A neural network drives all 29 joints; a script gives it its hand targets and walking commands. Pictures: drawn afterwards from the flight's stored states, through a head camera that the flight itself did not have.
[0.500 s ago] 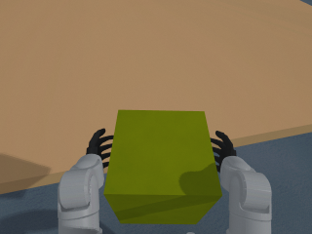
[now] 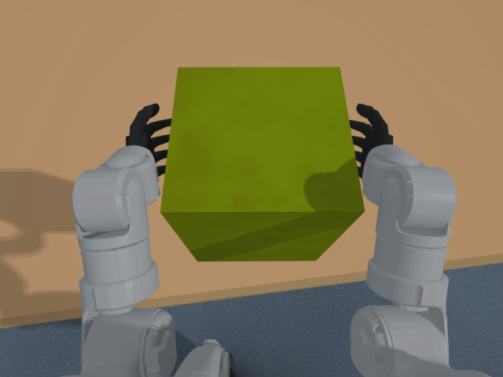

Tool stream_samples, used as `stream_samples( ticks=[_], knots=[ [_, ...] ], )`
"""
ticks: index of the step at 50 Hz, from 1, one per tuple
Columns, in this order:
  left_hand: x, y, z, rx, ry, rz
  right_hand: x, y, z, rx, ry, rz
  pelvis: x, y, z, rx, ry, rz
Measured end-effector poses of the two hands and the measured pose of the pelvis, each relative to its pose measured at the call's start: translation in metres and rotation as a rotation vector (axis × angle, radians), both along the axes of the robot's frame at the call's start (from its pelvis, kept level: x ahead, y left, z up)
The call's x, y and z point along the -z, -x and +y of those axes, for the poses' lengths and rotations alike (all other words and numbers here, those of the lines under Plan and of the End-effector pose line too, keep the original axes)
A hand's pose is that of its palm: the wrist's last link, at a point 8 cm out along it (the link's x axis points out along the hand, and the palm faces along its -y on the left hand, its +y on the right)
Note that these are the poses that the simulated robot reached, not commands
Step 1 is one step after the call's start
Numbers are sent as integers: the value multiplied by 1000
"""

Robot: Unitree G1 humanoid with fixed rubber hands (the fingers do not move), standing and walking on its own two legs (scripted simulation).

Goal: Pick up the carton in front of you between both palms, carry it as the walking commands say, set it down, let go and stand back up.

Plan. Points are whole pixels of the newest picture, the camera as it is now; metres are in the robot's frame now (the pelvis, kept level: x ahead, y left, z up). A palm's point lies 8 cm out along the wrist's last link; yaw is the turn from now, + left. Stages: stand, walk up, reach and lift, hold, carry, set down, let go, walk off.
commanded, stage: carry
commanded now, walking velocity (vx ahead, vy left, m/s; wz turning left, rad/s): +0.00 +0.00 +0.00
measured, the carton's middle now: (257, 179) +0.39 +0.01 +0.08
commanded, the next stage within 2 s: none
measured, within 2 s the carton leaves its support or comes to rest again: neither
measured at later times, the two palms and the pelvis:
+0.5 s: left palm (180, 99) +0.53 +0.14 +0.12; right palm (360, 104) +0.52 -0.16 +0.11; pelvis +0.15 +0.00 +0.01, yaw -1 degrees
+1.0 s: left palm (214, 87) +0.57 +0.08 +0.11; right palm (389, 90) +0.55 -0.22 +0.11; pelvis +0.20 -0.04 -0.01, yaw -3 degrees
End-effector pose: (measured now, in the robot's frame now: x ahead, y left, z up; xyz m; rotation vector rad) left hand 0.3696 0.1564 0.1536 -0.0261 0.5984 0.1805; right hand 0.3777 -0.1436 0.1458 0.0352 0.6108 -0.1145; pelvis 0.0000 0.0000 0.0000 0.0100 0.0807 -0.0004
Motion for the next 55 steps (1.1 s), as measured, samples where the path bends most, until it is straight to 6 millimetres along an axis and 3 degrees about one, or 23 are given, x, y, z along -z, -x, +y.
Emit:
stream_samples(
  ticks=[4,7,15,30,36,40,50,55],
  knots=[
    [-3,-61,-1,50,3,-5,-7,-49,-1,31,31,-5,14,-44,10,14,22,-10],
    [6,-97,0,69,17,41,-3,-80,0,38,59,41,17,-68,13,19,-3,-3],
    [23,-146,-1,42,29,112,20,-128,-1,60,6,113,10,-110,12,24,4,36],
    [41,-168,-33,38,33,120,36,-150,-33,76,-1,121,-12,-163,-14,19,-16,48],
    [30,-182,-60,67,-10,78,34,-158,-60,75,-6,79,-5,-177,-31,27,-22,30],
    [36,-183,-73,73,-25,108,40,-160,-72,66,0,108,-3,-185,-40,33,-27,18],
    [43,-196,-71,85,-14,105,35,-177,-71,55,40,107,8,-203,-44,44,-6,-5],
    [51,-196,-67,86,2,141,40,-176,-67,43,69,142,9,-208,-48,46,-20,-18]
  ],
)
